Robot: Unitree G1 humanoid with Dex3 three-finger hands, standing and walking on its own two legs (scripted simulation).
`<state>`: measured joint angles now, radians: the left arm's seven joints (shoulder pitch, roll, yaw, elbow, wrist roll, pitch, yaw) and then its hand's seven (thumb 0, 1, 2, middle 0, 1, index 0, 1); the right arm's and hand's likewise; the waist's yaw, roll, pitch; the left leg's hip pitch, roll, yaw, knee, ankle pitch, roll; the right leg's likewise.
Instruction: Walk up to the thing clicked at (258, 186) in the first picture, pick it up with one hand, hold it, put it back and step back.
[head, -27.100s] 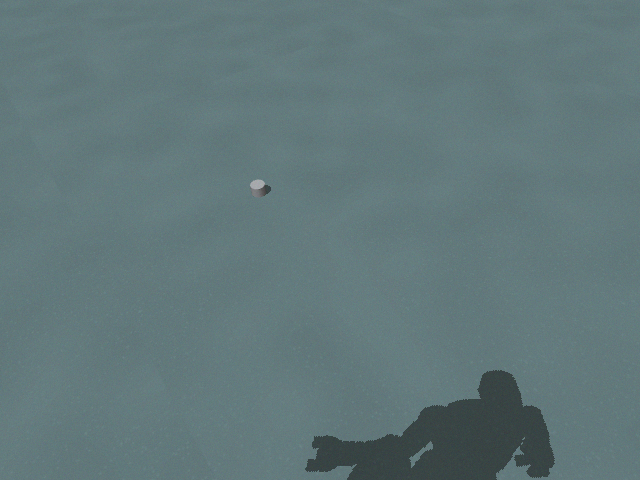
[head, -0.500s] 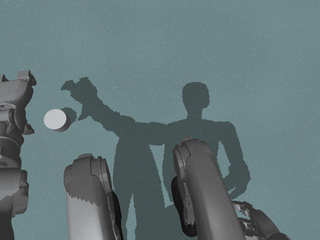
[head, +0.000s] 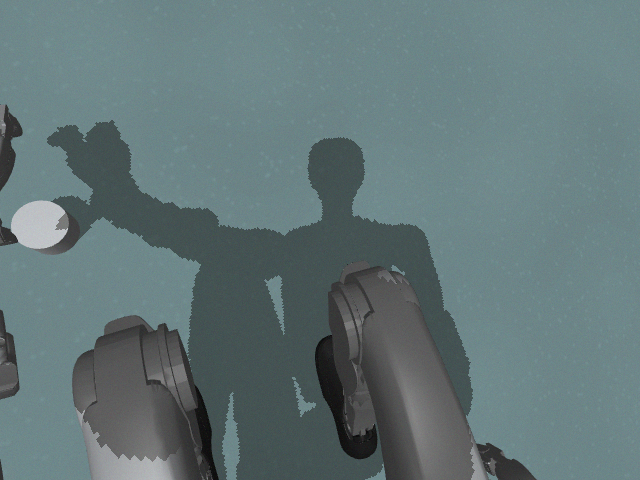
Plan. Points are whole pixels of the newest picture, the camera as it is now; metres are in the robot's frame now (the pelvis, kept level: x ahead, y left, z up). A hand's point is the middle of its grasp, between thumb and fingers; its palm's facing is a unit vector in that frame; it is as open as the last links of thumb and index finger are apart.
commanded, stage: home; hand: left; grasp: from above
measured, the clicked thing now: (47, 228) +0.47 +0.31 -0.30
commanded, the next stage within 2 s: none
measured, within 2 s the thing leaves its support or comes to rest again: neither
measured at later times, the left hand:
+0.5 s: hand out of the picture +0.34 +0.27 +0.04, palm faces -0.27 -0.64 -0.72, open 8.1 cm
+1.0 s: hand out of the picture +0.25 +0.22 +0.25, palm faces +0.16 -0.95 -0.27, open 7.4 cm
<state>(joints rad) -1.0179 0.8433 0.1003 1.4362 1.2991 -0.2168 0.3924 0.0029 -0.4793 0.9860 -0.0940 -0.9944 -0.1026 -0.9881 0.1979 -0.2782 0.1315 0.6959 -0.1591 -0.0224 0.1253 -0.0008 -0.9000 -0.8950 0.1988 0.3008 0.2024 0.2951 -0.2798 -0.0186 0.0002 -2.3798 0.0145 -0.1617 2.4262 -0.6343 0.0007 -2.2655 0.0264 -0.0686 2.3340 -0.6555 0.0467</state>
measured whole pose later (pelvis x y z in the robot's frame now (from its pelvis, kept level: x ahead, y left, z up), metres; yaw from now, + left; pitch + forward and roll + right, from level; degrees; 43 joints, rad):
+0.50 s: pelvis +0.01 +0.00 +0.15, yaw +5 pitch +33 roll -6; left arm -0.31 0.48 0.04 0.52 0.53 0.06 0.01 0.01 0.73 0.87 -0.21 -0.33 -0.21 -0.33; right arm 0.13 -0.30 -0.03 0.61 0.00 0.02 0.06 0.00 -0.91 -0.90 0.20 0.30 0.20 0.30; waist -0.06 0.04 -0.19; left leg -1.90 0.04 -0.09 1.97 -0.65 -0.01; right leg -1.83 0.01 -0.04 1.91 -0.66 0.04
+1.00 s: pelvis +0.06 +0.00 +0.33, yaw +9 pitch +19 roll -4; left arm 0.25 0.26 0.05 0.08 -0.01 0.39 0.08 0.01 0.90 0.90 -0.21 -0.30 -0.21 -0.30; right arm 0.21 -0.20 0.06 0.56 0.04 -0.12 -0.12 0.01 -0.90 -0.90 0.20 0.30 0.21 0.30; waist -0.07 0.04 -0.18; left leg -1.09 0.04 -0.07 1.31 -0.55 -0.01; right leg -1.02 -0.01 -0.05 1.25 -0.55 0.03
